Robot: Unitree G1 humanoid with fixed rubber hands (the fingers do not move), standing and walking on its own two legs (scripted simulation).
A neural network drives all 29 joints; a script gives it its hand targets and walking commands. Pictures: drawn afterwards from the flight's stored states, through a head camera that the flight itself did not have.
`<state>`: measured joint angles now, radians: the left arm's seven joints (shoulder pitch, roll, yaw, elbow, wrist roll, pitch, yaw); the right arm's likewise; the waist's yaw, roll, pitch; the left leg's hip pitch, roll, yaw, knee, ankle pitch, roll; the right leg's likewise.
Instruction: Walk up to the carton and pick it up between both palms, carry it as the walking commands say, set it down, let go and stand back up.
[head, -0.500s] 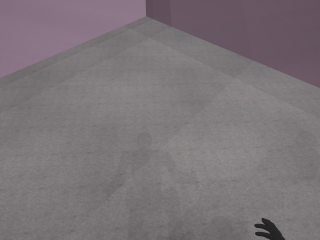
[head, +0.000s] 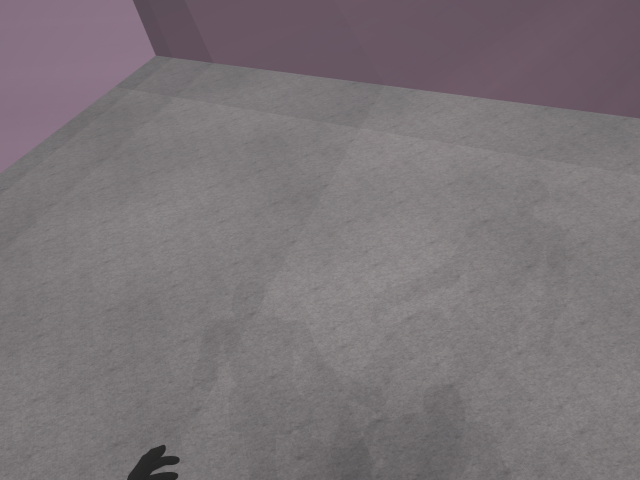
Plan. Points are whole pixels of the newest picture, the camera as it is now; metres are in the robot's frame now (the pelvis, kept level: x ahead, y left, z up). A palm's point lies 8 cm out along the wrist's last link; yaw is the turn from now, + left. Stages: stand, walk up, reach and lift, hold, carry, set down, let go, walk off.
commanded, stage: walk up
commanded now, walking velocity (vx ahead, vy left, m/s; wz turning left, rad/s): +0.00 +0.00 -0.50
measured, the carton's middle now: out of the picture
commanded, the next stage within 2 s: none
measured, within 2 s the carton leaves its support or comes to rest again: neither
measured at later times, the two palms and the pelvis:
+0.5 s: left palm out of the picture +0.09 +0.25 -0.12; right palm out of the picture +0.07 -0.29 -0.09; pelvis +0.00 -0.01 +0.01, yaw -11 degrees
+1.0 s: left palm (251, 439) +0.20 +0.12 -0.10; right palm out of the picture -0.07 -0.34 -0.12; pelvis -0.01 -0.06 +0.01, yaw -29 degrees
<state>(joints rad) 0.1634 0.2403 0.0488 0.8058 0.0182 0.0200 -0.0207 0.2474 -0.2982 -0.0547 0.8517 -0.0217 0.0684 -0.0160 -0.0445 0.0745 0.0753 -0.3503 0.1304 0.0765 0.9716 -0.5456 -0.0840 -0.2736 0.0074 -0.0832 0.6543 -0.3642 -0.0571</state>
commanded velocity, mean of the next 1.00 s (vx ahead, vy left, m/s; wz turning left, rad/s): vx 0.00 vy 0.00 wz -0.50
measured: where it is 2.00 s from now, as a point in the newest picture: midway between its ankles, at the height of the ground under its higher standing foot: outside the picture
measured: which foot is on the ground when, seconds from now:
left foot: up 0.00-0.44, down 0.46-0.82, up 0.84-1.00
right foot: down 0.00-0.46, up 0.48-0.80, down 0.82-1.00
